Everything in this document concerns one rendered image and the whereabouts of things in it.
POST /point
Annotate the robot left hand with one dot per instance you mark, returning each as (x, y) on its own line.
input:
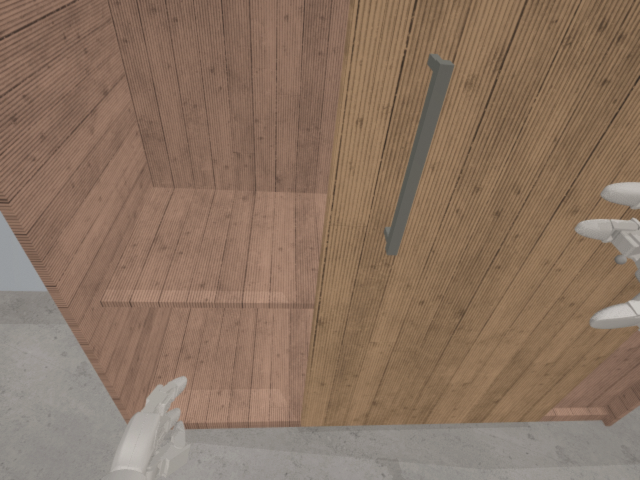
(145, 433)

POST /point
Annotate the handle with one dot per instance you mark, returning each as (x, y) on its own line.
(442, 72)

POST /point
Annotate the wardrobe door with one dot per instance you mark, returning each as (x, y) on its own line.
(610, 379)
(483, 315)

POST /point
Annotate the robot right hand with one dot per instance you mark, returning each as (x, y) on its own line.
(625, 236)

